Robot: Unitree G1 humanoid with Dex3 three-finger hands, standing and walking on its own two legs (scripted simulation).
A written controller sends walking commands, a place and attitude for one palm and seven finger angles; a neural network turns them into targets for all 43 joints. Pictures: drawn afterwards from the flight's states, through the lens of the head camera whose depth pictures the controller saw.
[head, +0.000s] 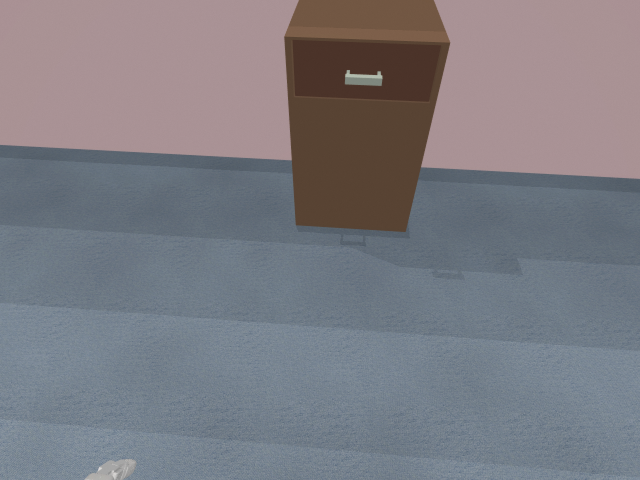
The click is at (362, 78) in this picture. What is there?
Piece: drawer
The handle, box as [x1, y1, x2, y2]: [345, 70, 381, 85]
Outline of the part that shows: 345,74 345,83 347,84 381,85 380,71 378,71 376,75 350,74 349,70 347,70 347,73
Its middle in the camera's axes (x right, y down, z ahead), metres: +0.13 -0.51 +1.21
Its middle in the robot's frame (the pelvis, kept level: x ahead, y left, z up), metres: +1.25 -0.07 -0.06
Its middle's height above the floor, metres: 0.71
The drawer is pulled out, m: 0.00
